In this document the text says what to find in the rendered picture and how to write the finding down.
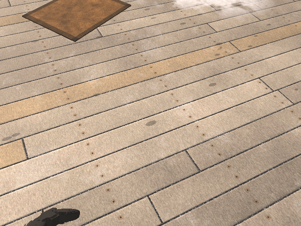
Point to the left robot hand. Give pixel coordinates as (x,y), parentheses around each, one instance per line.
(54,216)

